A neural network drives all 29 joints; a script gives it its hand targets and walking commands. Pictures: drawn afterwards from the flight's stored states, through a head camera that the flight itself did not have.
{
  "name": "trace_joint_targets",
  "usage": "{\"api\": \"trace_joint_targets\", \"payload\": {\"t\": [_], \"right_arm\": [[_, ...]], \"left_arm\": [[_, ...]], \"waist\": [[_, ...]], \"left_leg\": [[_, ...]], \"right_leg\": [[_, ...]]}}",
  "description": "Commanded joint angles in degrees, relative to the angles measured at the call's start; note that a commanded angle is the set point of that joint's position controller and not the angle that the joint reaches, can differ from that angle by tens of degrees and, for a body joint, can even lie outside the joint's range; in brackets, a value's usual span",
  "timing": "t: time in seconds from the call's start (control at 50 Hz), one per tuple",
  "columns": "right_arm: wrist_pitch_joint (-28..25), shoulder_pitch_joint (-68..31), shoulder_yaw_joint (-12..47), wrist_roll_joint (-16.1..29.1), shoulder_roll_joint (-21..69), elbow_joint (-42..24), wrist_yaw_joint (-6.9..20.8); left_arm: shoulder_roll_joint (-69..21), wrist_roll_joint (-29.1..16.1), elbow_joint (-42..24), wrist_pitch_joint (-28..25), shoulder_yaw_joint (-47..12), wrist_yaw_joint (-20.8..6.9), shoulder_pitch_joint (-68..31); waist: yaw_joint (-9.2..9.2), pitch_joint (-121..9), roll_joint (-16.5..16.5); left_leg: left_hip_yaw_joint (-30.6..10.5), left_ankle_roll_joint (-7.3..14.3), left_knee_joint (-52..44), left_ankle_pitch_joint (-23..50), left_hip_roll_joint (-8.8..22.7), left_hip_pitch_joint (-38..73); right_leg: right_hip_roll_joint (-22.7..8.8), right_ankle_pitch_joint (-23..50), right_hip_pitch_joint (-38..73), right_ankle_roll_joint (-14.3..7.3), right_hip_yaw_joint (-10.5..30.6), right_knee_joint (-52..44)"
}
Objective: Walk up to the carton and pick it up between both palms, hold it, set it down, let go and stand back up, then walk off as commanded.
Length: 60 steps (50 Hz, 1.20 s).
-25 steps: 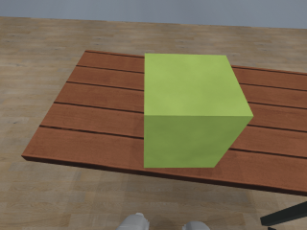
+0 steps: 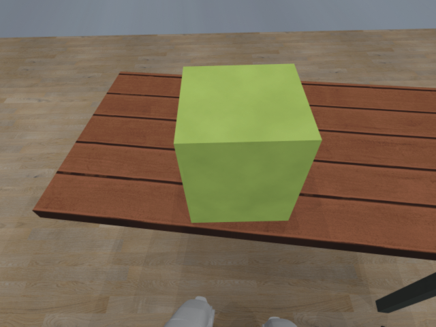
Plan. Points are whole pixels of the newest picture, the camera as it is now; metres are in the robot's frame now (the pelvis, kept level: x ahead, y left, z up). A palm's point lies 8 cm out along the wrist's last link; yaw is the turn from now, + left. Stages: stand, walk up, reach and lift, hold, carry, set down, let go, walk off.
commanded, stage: walk up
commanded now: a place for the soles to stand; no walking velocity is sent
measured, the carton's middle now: (239, 148) +0.44 +0.00 +0.07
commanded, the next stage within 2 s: stand in 1.42 s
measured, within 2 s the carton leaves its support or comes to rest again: neither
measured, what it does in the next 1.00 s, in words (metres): stands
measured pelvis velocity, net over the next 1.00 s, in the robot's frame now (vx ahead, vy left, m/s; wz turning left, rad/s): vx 0.01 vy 0.01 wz -0.01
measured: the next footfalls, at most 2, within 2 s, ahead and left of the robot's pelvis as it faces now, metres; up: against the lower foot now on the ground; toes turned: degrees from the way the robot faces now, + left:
none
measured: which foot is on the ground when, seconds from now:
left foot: down 0.00-1.00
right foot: down 0.00-1.00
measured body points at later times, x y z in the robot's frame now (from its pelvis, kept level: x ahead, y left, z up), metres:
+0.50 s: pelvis -0.02 +0.01 +0.00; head +0.02 +0.03 +0.45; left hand +0.04 +0.32 -0.13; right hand +0.08 -0.31 -0.11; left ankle +0.05 +0.11 -0.69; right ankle +0.03 -0.14 -0.69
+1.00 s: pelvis +0.01 +0.01 +0.00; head +0.05 +0.02 +0.45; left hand +0.07 +0.33 -0.11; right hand +0.12 -0.30 -0.12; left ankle +0.05 +0.11 -0.69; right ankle +0.03 -0.14 -0.69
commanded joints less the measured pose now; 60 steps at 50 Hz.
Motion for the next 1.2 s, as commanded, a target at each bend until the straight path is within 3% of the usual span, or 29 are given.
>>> {"api": "trace_joint_targets", "payload": {"t": [0.0, 0.02, 0.04, 0.06, 0.08, 0.12, 0.2, 0.24, 0.28, 0.3, 0.34, 0.36, 0.4, 0.42, 0.44, 0.46, 0.48, 0.52, 0.56, 0.62, 0.66, 0.68, 0.72, 0.76, 0.8, 0.84, 0.9, 0.98, 1.18], "right_arm": [[-2.4, 2.2, -1.8, 0.0, -12.0, -3.5, 0.3], [-2.6, 1.4, -1.8, -0.2, -12.9, -3.5, 0.3], [-2.8, -1.3, -1.8, -0.4, -14.5, -4.4, 0.1], [-3.1, -3.7, -1.5, -0.3, -15.0, -4.9, 0.0], [-3.0, -5.5, -1.5, -0.3, -15.2, -5.3, 0.1], [-2.6, -7.8, -2.0, -0.9, -15.9, -6.1, 0.2], [-1.6, -10.1, -2.4, -1.7, -16.1, -7.4, 0.7], [-1.1, -9.6, -2.0, -1.3, -14.1, -7.1, 0.9], [-0.9, -7.3, -2.0, -1.1, -11.8, -6.2, 0.7], [-1.1, -4.8, -2.1, -1.1, -12.5, -5.5, 0.8], [-1.6, 0.0, -2.8, -0.3, -13.1, -3.7, 1.6], [-1.9, 1.5, -2.5, -0.1, -12.1, -3.3, 1.8], [-2.0, 3.7, -2.7, -0.4, -11.5, -3.2, 1.7], [-2.2, 2.9, -2.5, -0.5, -12.0, -3.5, 1.4], [-2.5, 1.2, -2.5, -0.8, -13.2, -4.6, 1.1], [-3.1, -1.0, -1.9, -0.7, -13.7, -4.7, 0.8], [-3.4, -2.1, -2.0, -0.6, -15.4, -5.2, 0.7], [-3.7, -4.7, -2.3, -1.0, -16.5, -5.6, 0.4], [-3.7, -4.7, -2.3, -1.0, -14.9, -6.1, 0.5], [-3.5, -5.9, -2.3, -1.1, -14.2, -6.7, 0.5], [-3.0, -7.7, -1.8, -0.7, -13.1, -6.9, 0.6], [-2.9, -7.8, -1.3, -0.4, -11.9, -7.3, 0.8], [-2.9, -6.5, -0.8, 0.4, -10.9, -6.3, 0.8], [-2.7, -3.8, -0.8, 0.6, -11.0, -5.3, 0.9], [-2.9, -1.7, -1.0, 0.6, -11.6, -4.4, 0.8], [-3.5, -2.9, -0.9, 0.3, -12.2, -4.7, 0.6], [-3.9, -3.7, -0.6, 0.5, -12.3, -5.1, 0.2], [-3.4, -4.1, -0.6, 0.2, -11.8, -5.4, 0.2], [-3.2, -5.0, -0.4, -0.2, -12.0, -4.6, 0.6]], "left_arm": [[14.5, -1.1, -1.7, -2.2, 3.1, 0.4, -7.6], [14.1, -1.6, -2.1, -2.1, 2.9, 0.3, -7.6], [13.0, -1.6, -1.7, -1.6, 2.7, 0.2, -6.5], [12.5, -1.7, -0.5, -1.0, 2.6, 0.1, -4.0], [12.7, -1.9, 0.5, -0.6, 2.8, 0.0, -2.2], [13.8, -1.7, 1.9, -0.2, 3.7, -0.6, 2.0], [15.2, -1.0, 3.2, -0.9, 4.3, -0.9, 7.6], [16.3, -0.4, 2.8, -1.4, 4.4, -0.6, 6.7], [22.1, 0.1, 1.3, -2.2, 5.6, -0.2, 2.0], [23.5, 0.2, -0.5, -2.7, 6.0, 0.1, -2.0], [22.1, -0.1, -1.9, -2.9, 5.2, 0.4, -6.7], [19.7, -0.3, -1.9, -2.7, 4.5, 0.5, -7.2], [17.5, -0.5, -2.1, -2.3, 3.8, 0.3, -6.6], [16.2, -0.9, -2.1, -2.0, 3.6, 0.2, -5.9], [13.9, -1.2, -1.6, -1.6, 3.1, 0.2, -3.8], [12.3, -1.5, -0.3, -1.3, 2.6, 0.0, -1.6], [13.5, -1.7, 1.0, -0.9, 2.8, -0.1, 0.5], [15.1, -1.6, 1.5, -1.0, 3.5, -0.4, 1.0], [14.6, -1.6, 2.3, -1.3, 3.4, -0.7, 3.1], [14.1, -1.3, 3.2, -1.6, 3.3, -0.5, 5.5], [13.8, -1.2, 3.8, -2.0, 3.0, -0.4, 7.6], [13.6, -1.3, 2.8, -2.5, 2.8, -0.3, 6.4], [16.2, -0.6, 2.6, -3.2, 3.1, 0.1, 3.9], [18.3, -0.6, 1.3, -3.2, 3.2, 0.1, 0.4], [16.8, -1.2, 0.2, -3.1, 2.6, 0.2, -2.0], [14.1, -1.8, -0.1, -2.8, 2.0, 0.3, -2.4], [13.8, -1.7, 0.6, -2.5, 1.8, 0.3, -0.7], [14.6, -1.7, 0.2, -2.7, 2.0, 0.3, -0.9], [14.1, -1.2, 0.1, -2.4, 1.7, -0.1, -2.7]], "waist": [[-8.08, -9.9, -14.0], [-7.57, -10.5, -11.6], [-6.4, -9.0, -9.2], [-4.96, -9.0, -8.1], [-3.75, -8.4, -7.8], [-2.63, -7.3, -4.5], [-1.2, -7.2, 2.6], [-0.96, -4.2, -1.3], [-2.3, -3.9, -11.8], [-3.0, -3.7, -9.2], [-6.44, -4.3, -4.4], [-7.2, -6.7, -3.8], [-8.42, -8.6, -3.5], [-8.11, -9.8, -1.6], [-6.82, -10.1, 4.0], [-5.63, -10.1, 5.8], [-5.29, -10.1, 4.5], [-4.86, -7.3, 2.1], [-4.18, -8.8, 4.4], [-3.81, -11.2, 6.9], [-2.42, -11.2, 5.9], [-1.92, -11.2, 4.5], [-3.1, -13.0, 0.1], [-4.75, -13.8, -3.4], [-6.1, -15.9, -3.3], [-4.94, -16.5, -1.7], [-4.58, -17.9, -2.6], [-4.3, -17.7, -2.7], [-4.55, -13.1, -3.4]], "left_leg": [[-2.5, 2.0, -12.7, 12.1, 3.5, 18.9], [-5.8, 2.6, -17.8, 11.2, 4.9, 18.4], [-13.6, 4.2, -24.4, 3.9, 8.2, 14.3], [-21.5, 6.8, -28.9, -5.3, 12.0, 9.4], [-25.0, 8.3, -32.6, -17.2, 13.9, 3.8], [-26.2, 9.1, -35.2, -25.3, 15.5, -3.0], [-19.5, 6.8, -31.7, -19.5, 13.5, -9.7], [-12.6, 3.2, -23.2, -16.1, 7.6, -9.5], [0.4, 0.1, 3.7, -4.8, -1.5, -2.7], [-1.4, -0.2, 8.4, -2.9, 0.7, 0.3], [1.3, 0.2, 4.3, 4.1, 3.1, 8.4], [2.4, 0.9, -0.6, 7.1, 2.7, 11.9], [1.2, 1.8, -7.3, 11.1, 1.7, 16.6], [-2.2, 2.5, -15.0, 8.1, 3.6, 16.9], [-13.1, 4.4, -25.2, 1.7, 8.0, 14.7], [-24.6, 7.6, -32.9, -7.1, 14.3, 12.7], [-30.1, 9.3, -36.0, -14.0, 17.0, 10.3], [-29.3, 10.6, -35.6, -15.5, 17.1, 5.8], [-26.0, 8.1, -34.2, -11.0, 15.7, 8.9], [-23.1, 7.8, -31.1, -4.1, 15.5, 9.3], [-18.5, 7.0, -28.1, -1.1, 13.7, 4.1], [-14.8, 5.5, -25.5, 2.0, 11.1, 2.4], [-8.3, 2.1, -19.2, 8.0, 7.1, 2.6], [-4.3, 1.1, -14.8, 8.9, 4.2, 8.6], [-5.1, 1.9, -16.7, 15.5, 5.3, 14.3], [-10.0, 4.6, -21.0, 19.7, 8.7, 14.0], [-12.5, 7.1, -20.0, 27.1, 11.5, 12.7], [-8.8, 4.8, -18.0, 23.9, 8.0, 10.8], [-11.0, 5.1, -24.3, 6.5, 8.8, 8.2]], "right_leg": [[-10.1, 3.7, -14.2, -8.7, 15.7, -18.2], [-8.0, 3.3, -12.4, -7.1, 13.2, -15.6], [-5.3, 1.6, -11.2, -5.6, 9.4, -10.8], [-2.6, -3.0, -8.7, -4.8, 6.4, -5.7], [-0.8, -9.4, -5.9, -4.6, 4.7, -2.5], [0.3, -9.8, -1.9, -4.6, 1.3, 0.9], [0.3, -9.1, 4.4, -6.1, 1.4, -2.3], [-4.3, -17.8, 0.1, -8.6, 10.5, -17.9], [-17.4, -28.6, -9.8, -14.8, 34.1, -35.0], [-21.6, -26.9, -13.8, -17.3, 39.9, -37.4], [-17.9, -16.1, -16.5, -15.3, 30.2, -30.4], [-14.6, -10.7, -15.1, -12.9, 24.7, -26.2], [-11.0, -5.2, -15.3, -9.3, 19.5, -21.4], [-8.4, -2.9, -13.0, -8.1, 15.6, -16.9], [-4.4, -2.5, -11.8, -6.2, 9.9, -9.1], [0.6, -4.2, -10.4, -4.0, 3.8, -0.3], [0.0, -8.1, -10.0, -3.1, 3.1, 2.6], [-1.3, -8.2, -7.6, -3.0, 2.8, 2.4], [-1.7, -6.4, -7.9, -3.7, 1.9, -0.1], [-2.1, -2.6, -5.1, -3.9, 0.4, -3.2], [-2.1, 2.1, 2.3, -4.3, -0.2, -8.9], [-2.6, 5.4, 5.3, -4.8, 1.4, -14.4], [-6.2, 8.0, 6.7, -7.5, 10.6, -18.2], [-9.9, 5.3, 0.4, -10.0, 17.2, -19.8], [-8.6, 11.7, -1.4, -9.0, 14.1, -15.6], [-4.7, 17.9, 1.1, -5.8, 6.5, -9.6], [-3.7, 19.0, 2.9, -4.7, 4.5, -6.8], [-5.3, 19.0, 3.8, -6.8, 8.2, -9.9], [-4.5, 7.3, -0.3, -6.4, 7.5, -12.5]]}}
